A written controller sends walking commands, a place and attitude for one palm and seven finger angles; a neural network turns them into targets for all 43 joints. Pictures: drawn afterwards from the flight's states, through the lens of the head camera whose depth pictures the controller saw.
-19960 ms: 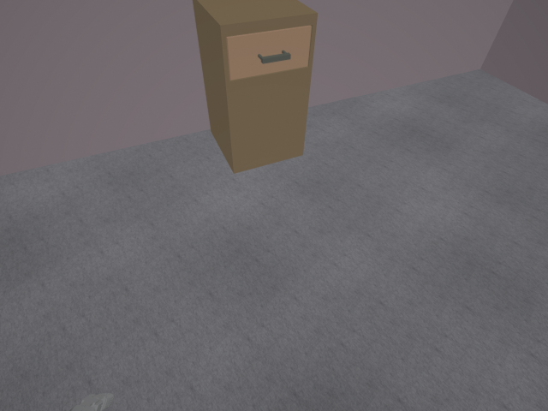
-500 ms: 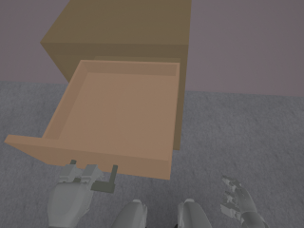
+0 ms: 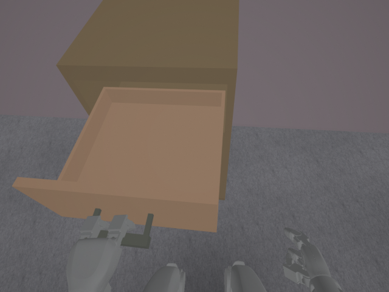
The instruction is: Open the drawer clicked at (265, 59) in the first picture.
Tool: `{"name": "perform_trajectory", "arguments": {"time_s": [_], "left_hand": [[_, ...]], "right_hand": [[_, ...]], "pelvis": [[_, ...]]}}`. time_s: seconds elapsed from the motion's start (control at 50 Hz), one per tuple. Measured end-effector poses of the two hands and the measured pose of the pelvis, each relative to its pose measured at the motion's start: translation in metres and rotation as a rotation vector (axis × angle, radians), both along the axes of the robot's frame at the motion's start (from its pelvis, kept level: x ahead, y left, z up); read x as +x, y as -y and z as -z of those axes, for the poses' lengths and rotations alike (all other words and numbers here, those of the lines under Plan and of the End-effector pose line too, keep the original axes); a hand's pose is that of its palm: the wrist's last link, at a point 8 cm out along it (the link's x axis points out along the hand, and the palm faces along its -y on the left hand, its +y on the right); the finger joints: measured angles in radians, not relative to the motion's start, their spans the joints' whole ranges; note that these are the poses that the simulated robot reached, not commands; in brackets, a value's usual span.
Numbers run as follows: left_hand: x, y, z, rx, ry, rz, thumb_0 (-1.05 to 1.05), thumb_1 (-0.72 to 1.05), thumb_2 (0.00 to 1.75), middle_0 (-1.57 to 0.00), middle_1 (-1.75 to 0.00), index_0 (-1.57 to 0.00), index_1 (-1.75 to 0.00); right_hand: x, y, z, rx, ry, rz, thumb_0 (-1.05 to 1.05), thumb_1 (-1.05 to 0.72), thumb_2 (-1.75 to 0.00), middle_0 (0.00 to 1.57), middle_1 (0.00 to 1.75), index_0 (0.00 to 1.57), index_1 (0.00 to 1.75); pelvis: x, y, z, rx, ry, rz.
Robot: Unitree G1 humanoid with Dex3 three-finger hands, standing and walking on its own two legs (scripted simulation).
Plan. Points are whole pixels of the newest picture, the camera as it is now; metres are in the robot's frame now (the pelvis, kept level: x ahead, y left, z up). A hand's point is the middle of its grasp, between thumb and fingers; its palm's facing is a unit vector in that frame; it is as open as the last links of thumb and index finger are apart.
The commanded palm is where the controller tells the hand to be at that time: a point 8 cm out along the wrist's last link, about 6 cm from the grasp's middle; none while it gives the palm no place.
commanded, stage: lift the hand off the handle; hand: left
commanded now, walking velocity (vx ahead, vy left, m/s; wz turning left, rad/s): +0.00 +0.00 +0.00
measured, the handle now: (119, 227) +0.25 +0.18 -0.02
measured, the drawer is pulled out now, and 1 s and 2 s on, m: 0.30 0.30 0.30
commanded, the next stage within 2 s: none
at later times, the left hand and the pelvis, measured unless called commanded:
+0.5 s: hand (109, 252) +0.20 +0.19 -0.01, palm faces -0.05 -0.15 -0.99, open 13.7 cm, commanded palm +0.18 +0.19 +0.04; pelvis +0.00 +0.00 +0.02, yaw +0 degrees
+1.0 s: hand (96, 254) +0.19 +0.19 +0.02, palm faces -0.05 -0.18 -0.98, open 13.8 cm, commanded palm +0.18 +0.19 +0.08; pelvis +0.02 +0.01 +0.04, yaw -1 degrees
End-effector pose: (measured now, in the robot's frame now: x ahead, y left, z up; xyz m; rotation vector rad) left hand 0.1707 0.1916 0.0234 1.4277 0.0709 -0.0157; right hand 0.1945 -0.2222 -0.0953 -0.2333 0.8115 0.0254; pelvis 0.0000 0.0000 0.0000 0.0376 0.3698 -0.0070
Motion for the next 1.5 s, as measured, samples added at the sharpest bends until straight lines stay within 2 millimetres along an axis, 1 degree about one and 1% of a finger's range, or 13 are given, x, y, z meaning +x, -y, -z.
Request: {"name": "perform_trajectory", "arguments": {"time_s": [0.18, 0.32, 0.42, 0.56, 0.7, 0.78, 0.88, 1.0, 1.08, 1.22, 1.34, 1.5], "left_hand": [[0.000, 0.000, 0.001, 0.013, 0.017, 0.007, -0.01, -0.49, 0.30, -0.29, -1.21, -0.32, -1.20], [0.009, 0.001, 0.001, 0.023, 0.014, 0.004, -0.01, -0.49, 0.30, -0.32, -1.22, -0.32, -1.20], [0.016, 0.001, -0.011, 0.007, 0.017, -0.017, -0.01, -0.49, 0.30, -0.33, -1.21, -0.33, -1.20], [0.012, -0.001, -0.021, -0.004, -0.010, -0.016, -0.01, -0.49, 0.30, -0.32, -1.20, -0.34, -1.20], [0.010, -0.005, -0.030, -0.006, -0.003, -0.006, -0.01, -0.49, 0.30, -0.32, -1.20, -0.33, -1.20], [0.011, -0.009, -0.038, -0.005, 0.016, -0.016, -0.01, -0.49, 0.30, -0.32, -1.20, -0.32, -1.20], [0.010, -0.012, -0.047, -0.014, 0.018, -0.032, -0.01, -0.49, 0.30, -0.32, -1.20, -0.32, -1.20], [0.004, -0.009, -0.054, -0.035, 0.002, -0.019, -0.01, -0.49, 0.30, -0.32, -1.20, -0.32, -1.20], [0.005, -0.008, -0.058, -0.032, 0.015, 0.004, -0.01, -0.49, 0.30, -0.32, -1.20, -0.32, -1.20], [0.016, -0.004, -0.071, -0.044, 0.058, 0.010, -0.01, -0.49, 0.30, -0.32, -1.20, -0.33, -1.20], [0.014, -0.005, -0.076, -0.049, 0.040, -0.003, -0.01, -0.49, 0.30, -0.32, -1.20, -0.34, -1.21], [0.012, -0.005, -0.090, -0.050, 0.061, 0.007, -0.01, -0.49, 0.30, -0.32, -1.20, -0.33, -1.20]], "right_hand": [[0.000, -0.008, 0.004, 0.007, -0.010, -0.011, 0.02, -0.91, -0.90, 0.20, 0.30, 0.20, 0.30], [-0.003, -0.011, 0.003, 0.014, -0.026, 0.000, 0.02, -0.91, -0.90, 0.20, 0.30, 0.20, 0.30], [-0.008, -0.009, -0.007, 0.021, -0.024, 0.029, 0.02, -0.91, -0.90, 0.20, 0.30, 0.20, 0.30], [-0.010, 0.000, -0.025, 0.002, -0.019, 0.043, 0.02, -0.91, -0.90, 0.20, 0.30, 0.20, 0.30], [-0.005, 0.005, -0.034, -0.020, -0.006, 0.038, 0.02, -0.91, -0.90, 0.20, 0.30, 0.20, 0.30], [0.000, 0.002, -0.037, -0.014, 0.007, 0.036, 0.02, -0.91, -0.90, 0.20, 0.30, 0.20, 0.30], [0.004, -0.007, -0.041, 0.012, 0.018, 0.028, 0.02, -0.91, -0.90, 0.20, 0.30, 0.20, 0.30], [0.008, -0.018, -0.048, 0.032, 0.027, 0.005, 0.02, -0.91, -0.90, 0.20, 0.30, 0.20, 0.30], [0.010, -0.023, -0.051, 0.033, 0.032, -0.008, 0.02, -0.91, -0.90, 0.20, 0.30, 0.20, 0.30], [0.011, -0.025, -0.055, 0.051, 0.042, 0.007, 0.02, -0.91, -0.90, 0.20, 0.30, 0.20, 0.30], [0.010, -0.027, -0.062, 0.064, 0.035, 0.014, 0.02, -0.91, -0.90, 0.20, 0.30, 0.20, 0.30], [0.014, -0.026, -0.071, 0.062, 0.051, 0.002, 0.02, -0.91, -0.90, 0.20, 0.30, 0.20, 0.30]], "pelvis": [[-0.001, -0.003, 0.001, -0.005, -0.002, -0.006], [-0.003, -0.002, -0.003, -0.010, 0.008, -0.011], [0.000, -0.002, -0.012, -0.009, 0.026, -0.003], [0.005, -0.002, -0.024, -0.010, 0.050, 0.004], [0.008, -0.005, -0.028, -0.013, 0.059, 0.009], [0.010, -0.007, -0.030, -0.015, 0.064, 0.012], [0.013, -0.010, -0.034, -0.015, 0.076, 0.015], [0.016, -0.014, -0.040, -0.018, 0.091, 0.017], [0.017, -0.017, -0.041, -0.020, 0.094, 0.019], [0.020, -0.021, -0.043, -0.023, 0.107, 0.026], [0.024, -0.022, -0.050, -0.022, 0.125, 0.032], [0.026, -0.022, -0.056, -0.026, 0.146, 0.036]]}}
